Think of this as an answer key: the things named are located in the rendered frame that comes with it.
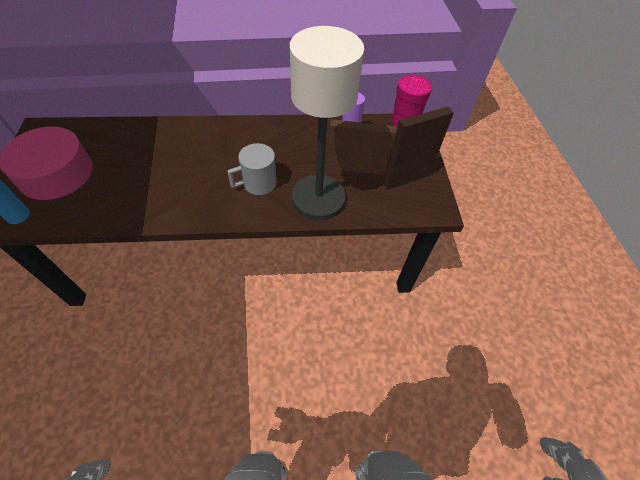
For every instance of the desk lamp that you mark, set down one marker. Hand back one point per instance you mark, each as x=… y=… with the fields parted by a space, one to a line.
x=325 y=70

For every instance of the coffee table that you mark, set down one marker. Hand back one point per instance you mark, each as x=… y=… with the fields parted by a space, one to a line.
x=164 y=178

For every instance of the left robot hand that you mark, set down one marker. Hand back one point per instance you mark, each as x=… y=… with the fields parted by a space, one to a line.
x=93 y=471

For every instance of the sofa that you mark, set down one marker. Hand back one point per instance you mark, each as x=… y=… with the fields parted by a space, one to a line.
x=132 y=58

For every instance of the right robot hand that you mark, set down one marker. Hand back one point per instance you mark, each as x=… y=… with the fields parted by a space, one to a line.
x=570 y=458

